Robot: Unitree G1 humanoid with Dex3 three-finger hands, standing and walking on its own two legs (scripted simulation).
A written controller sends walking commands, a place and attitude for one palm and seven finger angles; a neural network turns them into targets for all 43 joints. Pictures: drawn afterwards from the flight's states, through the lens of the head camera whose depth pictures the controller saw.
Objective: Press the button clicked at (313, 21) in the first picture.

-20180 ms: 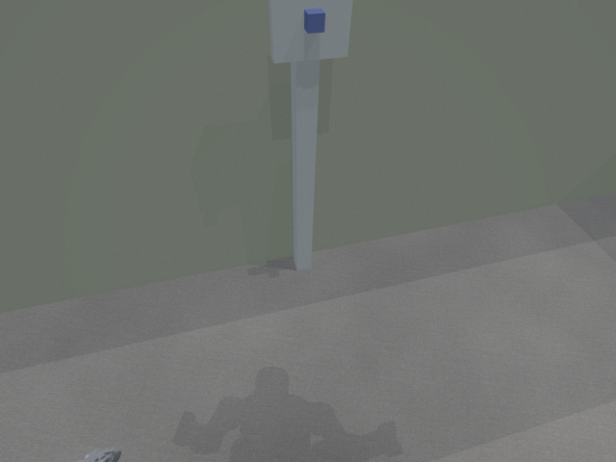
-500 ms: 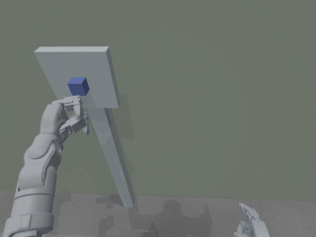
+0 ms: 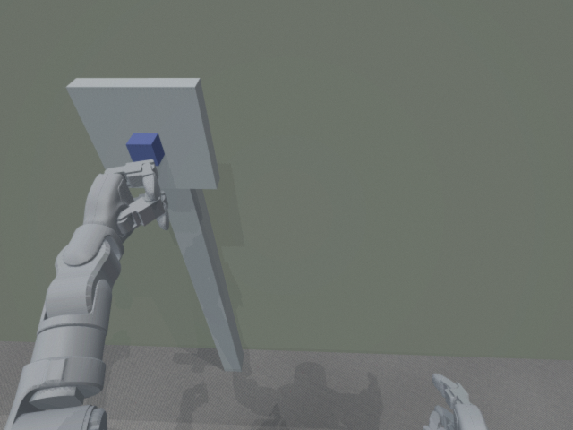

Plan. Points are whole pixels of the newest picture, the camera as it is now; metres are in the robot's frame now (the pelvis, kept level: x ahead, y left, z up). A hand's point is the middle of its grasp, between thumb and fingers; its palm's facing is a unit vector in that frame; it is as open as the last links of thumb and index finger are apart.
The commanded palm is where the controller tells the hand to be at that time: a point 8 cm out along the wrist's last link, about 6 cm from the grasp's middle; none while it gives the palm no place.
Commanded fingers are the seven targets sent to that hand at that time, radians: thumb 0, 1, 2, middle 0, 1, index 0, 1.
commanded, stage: press the button with the knuckle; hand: left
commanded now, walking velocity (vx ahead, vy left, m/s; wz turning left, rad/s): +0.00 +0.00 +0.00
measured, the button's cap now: (146, 148) +0.46 +0.24 +0.19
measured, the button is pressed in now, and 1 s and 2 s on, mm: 0 11 0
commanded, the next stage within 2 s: hold the button down briefly in 1.00 s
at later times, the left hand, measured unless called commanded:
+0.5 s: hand (166, 186) +0.40 +0.20 +0.17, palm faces +0.03 -1.00 -0.01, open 3.1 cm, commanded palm +0.37 +0.25 +0.16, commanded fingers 0.00 0.90 0.90 -1.30 -1.50 -1.30 -1.50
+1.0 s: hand (167, 177) +0.42 +0.20 +0.17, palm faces +0.03 -1.00 -0.01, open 3.4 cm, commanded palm +0.42 +0.26 +0.16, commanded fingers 0.00 0.90 0.90 -1.30 -1.50 -1.30 -1.50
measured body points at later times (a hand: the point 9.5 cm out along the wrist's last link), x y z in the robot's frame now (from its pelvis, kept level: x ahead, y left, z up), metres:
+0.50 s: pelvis +0.01 +0.00 +0.00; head +0.00 -0.01 +0.45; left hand +0.39 +0.25 +0.17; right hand +0.14 -0.25 -0.10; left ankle +0.03 +0.12 -0.74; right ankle -0.02 -0.10 -0.74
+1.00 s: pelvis -0.01 +0.00 -0.01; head +0.00 +0.00 +0.44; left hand +0.41 +0.26 +0.17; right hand +0.10 -0.25 -0.11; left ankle +0.03 +0.12 -0.74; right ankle -0.02 -0.10 -0.74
